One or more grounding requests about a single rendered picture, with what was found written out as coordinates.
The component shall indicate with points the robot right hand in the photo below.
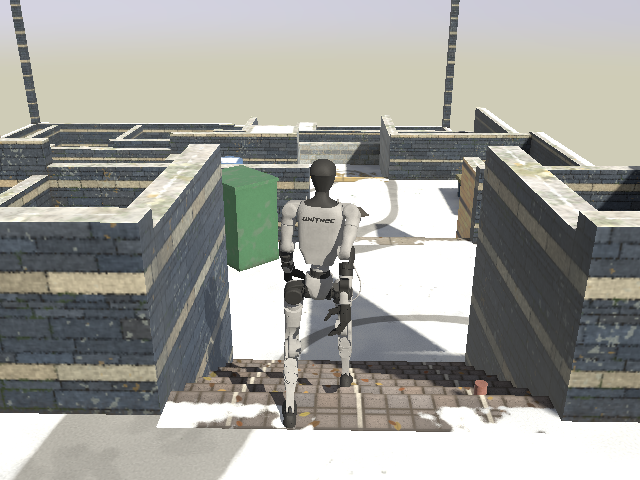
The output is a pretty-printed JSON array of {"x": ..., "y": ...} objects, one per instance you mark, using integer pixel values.
[{"x": 345, "y": 318}]

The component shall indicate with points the right robot forearm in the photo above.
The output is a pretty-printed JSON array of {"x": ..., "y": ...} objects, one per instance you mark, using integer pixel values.
[{"x": 345, "y": 279}]

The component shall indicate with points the left robot forearm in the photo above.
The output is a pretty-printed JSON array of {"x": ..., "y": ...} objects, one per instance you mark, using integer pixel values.
[{"x": 286, "y": 260}]

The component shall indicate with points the robot left hand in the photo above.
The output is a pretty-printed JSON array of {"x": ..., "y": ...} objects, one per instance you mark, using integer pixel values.
[{"x": 295, "y": 273}]

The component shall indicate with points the left robot shin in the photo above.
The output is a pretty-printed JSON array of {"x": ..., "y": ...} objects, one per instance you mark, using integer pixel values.
[{"x": 290, "y": 374}]

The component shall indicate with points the robot right upper arm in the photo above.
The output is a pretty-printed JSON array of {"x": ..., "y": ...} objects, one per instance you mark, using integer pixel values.
[{"x": 350, "y": 228}]

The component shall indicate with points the right robot thigh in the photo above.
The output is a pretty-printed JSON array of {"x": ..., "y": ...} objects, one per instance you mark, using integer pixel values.
[{"x": 335, "y": 290}]

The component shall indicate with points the robot left upper arm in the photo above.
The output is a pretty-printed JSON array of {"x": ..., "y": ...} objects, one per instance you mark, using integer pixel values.
[{"x": 288, "y": 222}]

